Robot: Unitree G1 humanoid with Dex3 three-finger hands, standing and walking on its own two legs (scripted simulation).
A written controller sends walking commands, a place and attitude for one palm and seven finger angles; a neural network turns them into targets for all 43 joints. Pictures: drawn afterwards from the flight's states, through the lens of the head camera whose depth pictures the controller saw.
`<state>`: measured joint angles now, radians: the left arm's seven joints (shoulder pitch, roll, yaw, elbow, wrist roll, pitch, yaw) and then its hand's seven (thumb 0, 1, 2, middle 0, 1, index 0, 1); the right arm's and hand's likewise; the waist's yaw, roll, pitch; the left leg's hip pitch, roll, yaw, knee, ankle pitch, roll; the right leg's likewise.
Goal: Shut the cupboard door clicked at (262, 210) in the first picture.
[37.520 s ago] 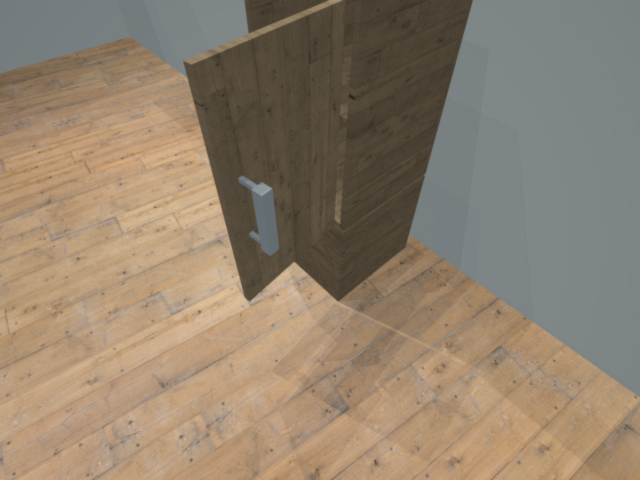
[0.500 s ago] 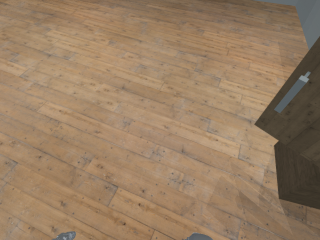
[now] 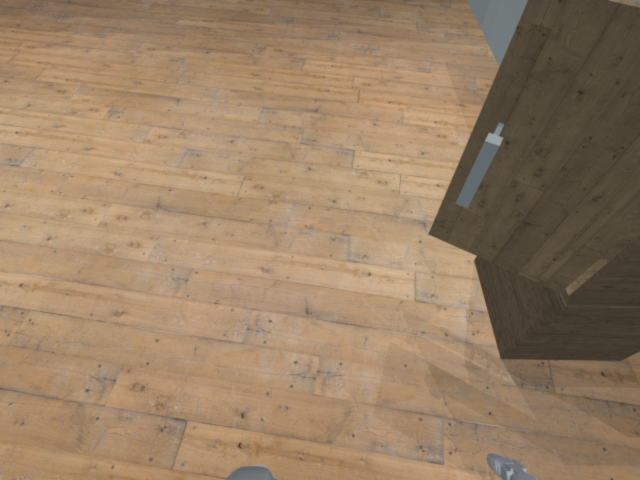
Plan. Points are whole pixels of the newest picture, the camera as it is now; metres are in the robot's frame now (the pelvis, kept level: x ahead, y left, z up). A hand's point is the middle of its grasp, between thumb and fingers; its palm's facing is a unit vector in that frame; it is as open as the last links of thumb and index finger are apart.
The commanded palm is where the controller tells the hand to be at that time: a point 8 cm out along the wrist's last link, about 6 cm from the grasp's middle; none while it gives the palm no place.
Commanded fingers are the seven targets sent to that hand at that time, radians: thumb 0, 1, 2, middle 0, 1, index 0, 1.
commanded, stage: turn to face it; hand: left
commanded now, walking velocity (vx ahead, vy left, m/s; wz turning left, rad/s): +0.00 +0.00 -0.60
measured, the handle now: (480, 166) +0.68 -0.26 -0.06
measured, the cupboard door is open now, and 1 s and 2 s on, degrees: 60 60 60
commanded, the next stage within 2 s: take the last steps up to it in 0.66 s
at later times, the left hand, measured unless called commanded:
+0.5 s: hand (235, 415) +0.21 +0.14 -0.16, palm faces -0.31 -0.91 -0.28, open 7.4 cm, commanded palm none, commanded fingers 0.00 0.90 0.90 -0.20 -0.30 -0.20 -0.30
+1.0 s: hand (239, 422) +0.21 +0.14 -0.18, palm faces -0.40 -0.90 -0.16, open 7.4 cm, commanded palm none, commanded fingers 0.00 0.90 0.90 -0.20 -0.30 -0.20 -0.30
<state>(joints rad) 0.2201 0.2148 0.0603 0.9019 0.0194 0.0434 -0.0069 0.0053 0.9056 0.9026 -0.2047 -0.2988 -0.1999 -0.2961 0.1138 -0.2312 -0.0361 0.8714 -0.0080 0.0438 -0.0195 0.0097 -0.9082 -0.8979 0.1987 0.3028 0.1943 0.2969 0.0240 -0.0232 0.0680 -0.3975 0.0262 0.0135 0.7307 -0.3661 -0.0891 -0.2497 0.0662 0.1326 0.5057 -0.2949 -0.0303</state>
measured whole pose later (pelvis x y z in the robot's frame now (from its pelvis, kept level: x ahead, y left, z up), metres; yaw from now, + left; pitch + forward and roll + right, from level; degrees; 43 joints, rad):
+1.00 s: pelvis +0.09 -0.02 +0.00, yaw -26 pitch +1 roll -2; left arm 0.26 0.23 0.08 0.99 0.03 0.06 -0.04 0.01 0.91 0.90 -0.20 -0.30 -0.20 -0.30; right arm 0.29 -0.16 0.00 0.95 -0.04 -0.02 -0.03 0.01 -0.91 -0.90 0.20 0.30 0.20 0.30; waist -0.01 -0.05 0.00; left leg -0.21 0.06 0.10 0.49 -0.30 0.01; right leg -0.45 0.02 0.01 1.05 -0.40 -0.01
